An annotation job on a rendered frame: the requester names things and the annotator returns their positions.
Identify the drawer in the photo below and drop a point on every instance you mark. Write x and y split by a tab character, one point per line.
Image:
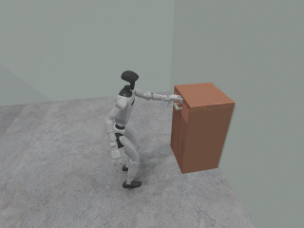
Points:
184	111

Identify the robot left upper arm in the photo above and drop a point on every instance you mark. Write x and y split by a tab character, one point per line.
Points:
146	95

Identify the right robot forearm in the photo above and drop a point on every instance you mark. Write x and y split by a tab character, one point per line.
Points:
109	129

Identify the handle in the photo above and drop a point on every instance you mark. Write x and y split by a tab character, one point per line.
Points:
175	105

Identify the robot right upper arm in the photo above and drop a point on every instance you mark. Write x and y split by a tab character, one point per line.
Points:
117	109

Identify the right robot hand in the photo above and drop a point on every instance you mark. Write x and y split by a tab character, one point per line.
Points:
116	154

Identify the robot left shin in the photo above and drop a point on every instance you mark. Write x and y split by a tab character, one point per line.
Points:
128	159

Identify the robot left foot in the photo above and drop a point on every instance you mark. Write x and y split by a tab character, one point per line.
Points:
125	168

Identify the cabinet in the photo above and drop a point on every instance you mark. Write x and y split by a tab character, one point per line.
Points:
197	144

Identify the left robot hand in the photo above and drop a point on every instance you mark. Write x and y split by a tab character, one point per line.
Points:
175	97

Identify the left robot forearm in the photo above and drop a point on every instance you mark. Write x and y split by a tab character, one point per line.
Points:
159	97

